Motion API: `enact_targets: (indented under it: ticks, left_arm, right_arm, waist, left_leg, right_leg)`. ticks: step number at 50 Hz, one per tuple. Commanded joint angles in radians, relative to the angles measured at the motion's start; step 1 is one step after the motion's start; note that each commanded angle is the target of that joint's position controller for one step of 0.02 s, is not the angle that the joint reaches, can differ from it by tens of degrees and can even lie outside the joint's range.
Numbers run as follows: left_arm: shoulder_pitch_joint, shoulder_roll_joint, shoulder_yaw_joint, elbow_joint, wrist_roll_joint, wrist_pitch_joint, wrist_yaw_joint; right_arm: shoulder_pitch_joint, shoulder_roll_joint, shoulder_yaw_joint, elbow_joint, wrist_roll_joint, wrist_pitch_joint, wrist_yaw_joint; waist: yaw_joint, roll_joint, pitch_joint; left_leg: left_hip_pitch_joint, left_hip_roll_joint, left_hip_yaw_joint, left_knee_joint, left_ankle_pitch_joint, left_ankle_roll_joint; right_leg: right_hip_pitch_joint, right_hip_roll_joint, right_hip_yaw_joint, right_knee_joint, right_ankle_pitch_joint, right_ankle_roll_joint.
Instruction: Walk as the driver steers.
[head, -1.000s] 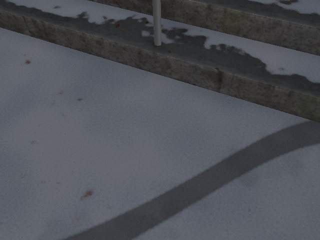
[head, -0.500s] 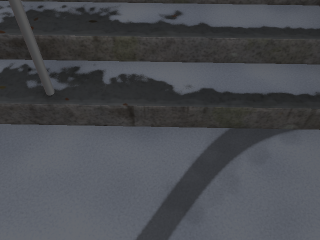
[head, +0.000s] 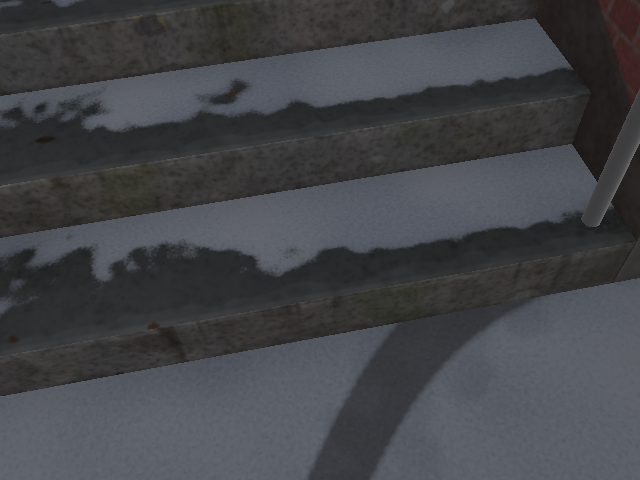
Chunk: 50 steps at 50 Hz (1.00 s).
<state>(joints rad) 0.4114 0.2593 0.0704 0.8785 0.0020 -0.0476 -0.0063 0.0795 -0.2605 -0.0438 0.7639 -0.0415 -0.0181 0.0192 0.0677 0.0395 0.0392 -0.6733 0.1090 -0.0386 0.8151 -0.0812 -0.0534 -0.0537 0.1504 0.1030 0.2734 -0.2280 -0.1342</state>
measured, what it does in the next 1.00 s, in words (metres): walks ahead: left foot, then right foot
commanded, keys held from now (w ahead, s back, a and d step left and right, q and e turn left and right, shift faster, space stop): w+e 0.06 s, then no key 0.18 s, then q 0.76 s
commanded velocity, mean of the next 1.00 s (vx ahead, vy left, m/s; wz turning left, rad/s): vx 0.15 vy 0.00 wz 0.14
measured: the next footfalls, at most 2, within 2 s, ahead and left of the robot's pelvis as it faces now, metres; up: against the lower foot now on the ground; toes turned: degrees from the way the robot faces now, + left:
left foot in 0.18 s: +0.30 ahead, +0.12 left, +0.00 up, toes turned -6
right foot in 0.60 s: +0.25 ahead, -0.07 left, +0.00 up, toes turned +4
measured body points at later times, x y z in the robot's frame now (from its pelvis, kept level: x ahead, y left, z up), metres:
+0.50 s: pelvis +0.18 +0.04 +0.00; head +0.22 +0.05 +0.44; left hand +0.32 +0.28 -0.14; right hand +0.21 -0.22 -0.14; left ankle +0.26 +0.12 -0.74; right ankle +0.20 -0.09 -0.71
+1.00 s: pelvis +0.18 +0.03 -0.01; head +0.21 +0.04 +0.44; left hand +0.21 +0.32 -0.13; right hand +0.37 -0.20 -0.13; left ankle +0.14 +0.13 -0.72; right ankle +0.21 -0.08 -0.74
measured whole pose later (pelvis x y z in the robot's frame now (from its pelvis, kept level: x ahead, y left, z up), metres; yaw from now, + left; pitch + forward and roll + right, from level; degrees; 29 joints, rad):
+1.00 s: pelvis +0.18 +0.03 -0.01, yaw +14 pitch +0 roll +0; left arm 0.20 0.27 0.05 0.83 0.03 0.01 0.02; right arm 0.16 -0.28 -0.07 0.80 0.00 0.08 0.04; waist 0.02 0.00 0.07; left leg -0.29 0.00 0.04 0.70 -0.43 0.00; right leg -0.22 -0.07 -0.17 0.49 -0.26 -0.01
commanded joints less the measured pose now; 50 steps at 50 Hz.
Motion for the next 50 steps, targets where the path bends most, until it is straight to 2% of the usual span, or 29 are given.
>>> enact_targets:
  ticks: [1, 3, 5, 7, 8, 9, 10, 11, 12, 13, 14, 16, 18, 20, 23, 26, 27, 29, 30, 31, 32, 33, 34, 35, 36, 38, 42, 48, 50]
  left_arm:
    - [0.066, 0.157, 0.034, -0.039, 0.004, -0.012, 0.008]
    - [0.088, 0.161, 0.034, -0.035, 0.011, -0.012, 0.013]
    - [0.076, 0.162, 0.032, -0.032, 0.013, -0.009, 0.024]
    - [0.041, 0.169, 0.032, -0.033, 0.013, -0.013, 0.027]
    - [0.019, 0.177, 0.032, -0.031, 0.004, -0.020, 0.023]
    - [0.006, 0.153, 0.026, -0.045, -0.008, -0.028, 0.019]
    - [0.126, 0.043, 0.004, -0.062, -0.026, -0.027, 0.024]
    - [0.196, 0.113, 0.015, -0.047, -0.025, -0.012, 0.038]
    - [0.145, 0.142, 0.021, -0.018, 0.006, 0.003, 0.039]
    - [0.064, 0.125, 0.015, -0.020, 0.017, 0.007, 0.028]
    - [0.025, 0.099, 0.008, -0.026, 0.018, 0.012, 0.019]
    - [0.030, 0.071, -0.002, -0.017, 0.039, 0.039, 0.005]
    - [0.026, 0.055, -0.012, -0.013, 0.037, 0.050, 0.005]
    - [-0.030, 0.049, -0.021, -0.028, 0.030, 0.056, 0.014]
    - [-0.107, 0.065, -0.027, -0.044, 0.021, 0.069, 0.026]
    - [-0.173, 0.077, -0.029, -0.067, 0.015, 0.074, 0.035]
    - [-0.177, 0.073, -0.031, -0.070, 0.012, 0.070, 0.040]
    - [-0.131, 0.058, -0.034, -0.063, 0.011, 0.054, 0.053]
    - [-0.107, 0.079, -0.029, -0.062, 0.015, 0.043, 0.062]
    - [-0.089, 0.154, -0.015, -0.072, 0.031, 0.035, 0.072]
    - [-0.173, 0.246, 0.009, -0.091, 0.026, 0.041, 0.071]
    - [-0.189, 0.191, 0.000, -0.097, 0.029, 0.042, 0.067]
    - [-0.233, 0.128, -0.017, -0.109, 0.019, 0.039, 0.066]
    - [-0.268, 0.097, -0.025, -0.116, 0.016, 0.038, 0.066]
    - [-0.281, 0.095, -0.027, -0.123, 0.014, 0.034, 0.069]
    - [-0.252, 0.098, -0.025, -0.119, 0.017, 0.033, 0.067]
    - [-0.171, 0.132, -0.008, -0.092, 0.019, 0.037, 0.061]
    - [-0.185, 0.188, 0.018, -0.083, 0.026, 0.045, 0.031]
    - [-0.204, 0.201, 0.026, -0.080, 0.021, 0.050, 0.024]
  right_arm:
    - [-0.136, -0.070, -0.007, -0.102, 0.005, -0.019, 0.005]
    - [-0.189, -0.071, -0.002, -0.128, 0.011, -0.026, 0.008]
    - [-0.160, -0.074, 0.002, -0.127, 0.014, -0.037, 0.004]
    - [-0.012, -0.105, -0.010, -0.079, 0.010, -0.054, -0.010]
    - [0.108, -0.121, -0.017, -0.044, 0.007, -0.067, -0.021]
    - [0.235, -0.157, -0.025, -0.023, -0.006, -0.085, -0.032]
    - [0.316, -0.244, -0.039, -0.025, -0.021, -0.087, -0.035]
    - [0.309, -0.238, -0.050, -0.028, 0.016, -0.063, -0.026]
    - [0.222, -0.159, -0.033, -0.046, 0.034, -0.055, -0.023]
    - [0.157, -0.080, -0.008, -0.041, 0.037, -0.056, -0.020]
    - [0.140, -0.046, 0.006, -0.022, 0.034, -0.059, -0.019]
    - [0.139, -0.060, 0.008, 0.017, 0.041, -0.060, -0.020]
    - [0.125, -0.080, 0.006, 0.033, 0.037, -0.062, -0.014]
    - [0.141, -0.123, -0.009, 0.048, 0.031, -0.054, -0.011]
    - [0.160, -0.156, -0.029, 0.054, 0.030, -0.022, -0.010]
    - [0.160, -0.163, -0.045, 0.052, 0.025, 0.019, -0.010]
    - [0.156, -0.163, -0.049, 0.052, 0.023, 0.029, -0.009]
    - [0.132, -0.159, -0.053, 0.049, 0.030, 0.044, -0.012]
    - [0.136, -0.140, -0.050, 0.047, 0.035, 0.045, -0.014]
    - [0.155, -0.079, -0.035, 0.029, 0.043, 0.041, -0.014]
    - [0.149, -0.046, -0.031, 0.008, 0.051, 0.038, -0.020]
    - [0.168, -0.129, -0.051, 0.027, 0.016, 0.042, -0.024]
    - [0.203, -0.134, -0.061, 0.052, 0.019, 0.049, -0.021]
    - [0.234, -0.122, -0.062, 0.071, 0.018, 0.058, -0.020]
    - [0.239, -0.119, -0.064, 0.074, 0.013, 0.066, -0.016]
    - [0.219, -0.110, -0.062, 0.070, 0.014, 0.075, -0.005]
    - [0.122, -0.091, -0.049, 0.024, 0.025, 0.087, 0.015]
    - [0.082, -0.092, -0.037, -0.021, 0.040, 0.089, 0.024]
    - [0.110, -0.089, -0.036, -0.022, 0.043, 0.081, 0.024]
  waist:
    - [0.018, -0.095, 0.010]
    - [0.033, -0.102, 0.015]
    - [0.012, -0.112, 0.021]
    - [-0.044, -0.126, -0.033]
    - [-0.106, -0.110, -0.086]
    - [-0.161, -0.079, -0.174]
    - [-0.114, 0.162, -0.336]
    - [-0.101, 0.215, -0.463]
    - [-0.074, 0.044, -0.330]
    - [-0.071, 0.002, -0.210]
    - [-0.063, 0.008, -0.144]
    - [-0.026, 0.069, -0.111]
    - [-0.003, 0.075, -0.129]
    - [-0.015, 0.089, -0.131]
    - [-0.042, 0.097, -0.135]
    - [-0.063, 0.104, -0.084]
    - [-0.064, 0.107, -0.067]
    - [-0.031, 0.095, -0.048]
    - [-0.022, 0.061, -0.046]
    - [-0.035, -0.100, -0.059]
    - [-0.057, -0.319, -0.013]
    - [-0.070, -0.196, -0.010]
    - [-0.109, -0.129, -0.018]
    - [-0.131, -0.107, -0.011]
    - [-0.136, -0.134, -0.022]
    - [-0.111, -0.157, -0.034]
    - [-0.052, -0.182, -0.056]
    - [-0.035, -0.229, -0.077]
    - [-0.062, -0.216, -0.081]
  left_leg:
    - [-0.043, -0.048, 0.027, -0.096, 0.068, 0.005]
    - [-0.023, -0.071, 0.031, -0.155, 0.057, 0.017]
    - [0.071, -0.096, 0.039, -0.239, 0.053, 0.046]
    - [0.308, -0.151, 0.055, -0.304, 0.028, 0.086]
    - [0.454, -0.154, 0.067, -0.376, 0.112, 0.108]
    - [0.678, -0.036, -0.022, -0.374, 0.263, 0.141]
    - [0.961, 0.300, -0.314, -0.252, 0.804, 0.252]
    - [0.987, 0.388, -0.576, -0.324, 0.861, 0.375]
    - [0.825, 0.327, -0.469, -0.381, 0.722, 0.355]
    - [0.705, 0.250, -0.340, -0.413, 0.669, 0.320]
    - [0.626, 0.193, -0.251, -0.449, 0.672, 0.293]
    - [0.503, 0.119, -0.159, -0.492, 0.663, 0.269]
    - [0.463, 0.082, -0.124, -0.493, 0.714, 0.273]
    - [0.455, 0.076, -0.133, -0.493, 0.679, 0.285]
    - [0.404, 0.068, -0.185, -0.519, 0.322, 0.280]
    - [0.330, 0.056, -0.273, -0.555, -0.085, 0.269]
    - [0.314, 0.053, -0.299, -0.552, -0.135, 0.262]
    - [0.265, 0.031, -0.330, -0.504, -0.139, 0.222]
    - [0.229, -0.001, -0.330, -0.459, -0.169, 0.177]
    - [0.169, -0.074, -0.250, -0.310, -0.296, 0.121]
    - [0.077, -0.259, -0.011, -0.088, -0.443, 0.086]
    - [0.138, -0.183, -0.030, 0.118, -0.475, 0.079]
    - [0.168, -0.175, -0.033, 0.198, -0.435, 0.078]
    - [0.175, -0.164, -0.023, 0.262, -0.385, 0.067]
    - [0.153, -0.157, -0.012, 0.300, -0.347, 0.057]
    - [0.126, -0.152, 0.011, 0.301, -0.328, 0.028]
    - [0.130, -0.129, 0.035, 0.150, -0.348, 0.005]
    - [0.318, -0.130, 0.114, -0.101, -0.381, 0.052]
    - [0.400, -0.140, 0.133, -0.250, -0.296, 0.074]
  right_leg:
    - [0.045, -0.260, 0.217, -0.031, 0.402, -0.102]
    - [0.075, -0.270, 0.239, 0.002, 0.456, -0.096]
    - [0.078, -0.265, 0.220, 0.058, 0.616, -0.059]
    - [0.043, -0.237, 0.201, 0.177, 0.832, 0.000]
    - [0.031, -0.200, 0.173, 0.314, 0.878, 0.026]
    - [-0.088, -0.152, 0.161, 0.507, 0.675, 0.048]
    - [-0.299, -0.027, 0.060, 0.847, -0.138, 0.081]
    - [-0.408, 0.034, 0.026, 1.037, -0.396, 0.089]
    - [-0.424, -0.029, 0.065, 1.063, -0.293, 0.095]
    - [-0.426, -0.054, 0.053, 1.003, -0.239, 0.106]
    - [-0.420, -0.079, 0.052, 0.942, -0.224, 0.115]
    - [-0.322, -0.103, 0.002, 0.844, -0.185, 0.131]
    - [-0.273, -0.111, -0.052, 0.736, -0.169, 0.144]
    - [-0.276, -0.113, -0.076, 0.634, -0.170, 0.156]
    - [-0.248, -0.117, -0.083, 0.549, -0.142, 0.152]
    - [-0.231, -0.105, -0.089, 0.470, -0.157, 0.144]
    - [-0.215, -0.100, -0.091, 0.427, -0.153, 0.139]
    - [-0.115, -0.089, -0.097, 0.239, -0.085, 0.119]
    - [-0.060, -0.124, -0.051, 0.118, -0.082, 0.100]
    - [-0.012, -0.327, 0.141, -0.028, -0.168, 0.055]
    - [-0.113, -0.526, 0.381, -0.135, -0.142, -0.054]
    - [-0.181, -0.547, 0.326, -0.090, 0.050, -0.107]
    - [-0.191, -0.494, 0.236, -0.056, 0.163, -0.102]
    - [-0.189, -0.438, 0.138, -0.035, 0.244, -0.077]
    - [-0.148, -0.406, 0.076, -0.020, 0.287, -0.061]
    - [-0.079, -0.378, -0.004, 0.017, 0.425, -0.058]
    - [0.031, -0.418, -0.033, 0.050, 0.466, -0.077]
    - [-0.018, -0.451, -0.089, 0.112, 0.461, -0.060]
    - [-0.045, -0.448, -0.119, 0.175, 0.422, -0.026]
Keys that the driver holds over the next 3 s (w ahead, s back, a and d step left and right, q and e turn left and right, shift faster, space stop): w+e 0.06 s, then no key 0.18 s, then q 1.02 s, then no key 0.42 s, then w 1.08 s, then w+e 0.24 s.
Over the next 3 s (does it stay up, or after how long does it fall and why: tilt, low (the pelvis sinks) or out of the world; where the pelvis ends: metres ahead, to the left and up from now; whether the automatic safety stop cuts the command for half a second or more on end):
stays up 0.63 0.26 0.00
